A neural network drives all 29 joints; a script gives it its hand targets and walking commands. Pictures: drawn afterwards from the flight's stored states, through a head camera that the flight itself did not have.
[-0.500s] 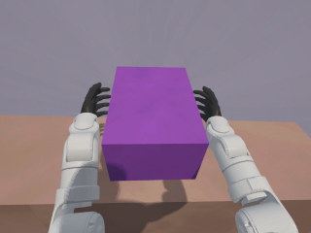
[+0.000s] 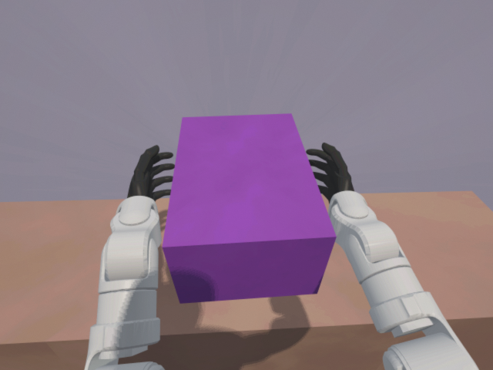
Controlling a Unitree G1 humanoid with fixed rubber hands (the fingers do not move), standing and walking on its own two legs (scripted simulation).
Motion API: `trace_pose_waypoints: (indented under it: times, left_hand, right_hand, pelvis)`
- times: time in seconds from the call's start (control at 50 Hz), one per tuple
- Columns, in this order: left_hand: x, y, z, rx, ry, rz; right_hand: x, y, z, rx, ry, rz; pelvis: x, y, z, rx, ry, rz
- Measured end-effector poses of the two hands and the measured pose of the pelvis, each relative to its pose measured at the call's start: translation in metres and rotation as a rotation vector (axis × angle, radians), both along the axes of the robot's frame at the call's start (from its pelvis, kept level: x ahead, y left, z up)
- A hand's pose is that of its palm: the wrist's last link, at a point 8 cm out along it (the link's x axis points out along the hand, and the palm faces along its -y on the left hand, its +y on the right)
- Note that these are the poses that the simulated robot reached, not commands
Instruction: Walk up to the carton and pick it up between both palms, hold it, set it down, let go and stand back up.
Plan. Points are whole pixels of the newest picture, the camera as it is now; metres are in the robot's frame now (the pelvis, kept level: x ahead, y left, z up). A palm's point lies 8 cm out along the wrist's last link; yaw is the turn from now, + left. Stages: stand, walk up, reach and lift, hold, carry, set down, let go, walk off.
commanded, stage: hold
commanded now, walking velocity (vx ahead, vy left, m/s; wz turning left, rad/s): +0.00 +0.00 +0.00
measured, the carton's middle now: (242, 196) +0.39 +0.00 +0.14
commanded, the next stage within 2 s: none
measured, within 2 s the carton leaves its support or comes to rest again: neither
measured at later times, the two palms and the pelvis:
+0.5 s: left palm (133, 197) +0.35 +0.17 +0.17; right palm (328, 189) +0.35 -0.14 +0.17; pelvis -0.01 +0.00 +0.00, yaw +1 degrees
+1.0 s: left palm (139, 195) +0.35 +0.16 +0.18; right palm (332, 188) +0.36 -0.14 +0.17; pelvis +0.00 +0.01 +0.00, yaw +0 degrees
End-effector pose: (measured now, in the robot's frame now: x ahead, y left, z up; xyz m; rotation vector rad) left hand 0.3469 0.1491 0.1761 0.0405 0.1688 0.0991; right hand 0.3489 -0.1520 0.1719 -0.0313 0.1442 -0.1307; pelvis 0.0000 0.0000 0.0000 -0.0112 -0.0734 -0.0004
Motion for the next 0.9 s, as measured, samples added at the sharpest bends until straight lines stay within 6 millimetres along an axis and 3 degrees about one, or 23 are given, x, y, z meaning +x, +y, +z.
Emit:
trace_pose_waypoints:
  times: [0.32, 0.62, 0.9]
  left_hand:
    - [-0.001, 0.007, 0.008, -0.018, 0.000, -0.007]
    - [0.008, 0.020, -0.008, -0.032, 0.016, -0.021]
    - [0.008, 0.014, -0.003, -0.009, -0.005, 0.002]
  right_hand:
    - [0.001, 0.006, 0.006, -0.024, 0.002, 0.005]
    - [0.005, 0.019, 0.000, -0.039, 0.021, -0.010]
    - [0.009, 0.014, 0.003, -0.002, -0.001, -0.003]
  pelvis:
    - [-0.009, -0.007, 0.000, 0.003, -0.009, 0.007]
    - [-0.009, 0.005, 0.000, -0.005, 0.016, 0.009]
    - [-0.006, 0.009, 0.000, -0.006, 0.040, -0.001]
